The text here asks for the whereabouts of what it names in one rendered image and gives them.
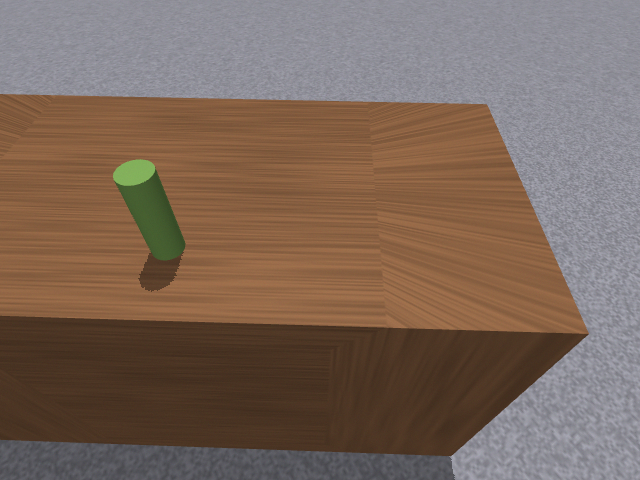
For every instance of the can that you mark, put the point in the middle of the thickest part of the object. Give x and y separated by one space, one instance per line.
143 192

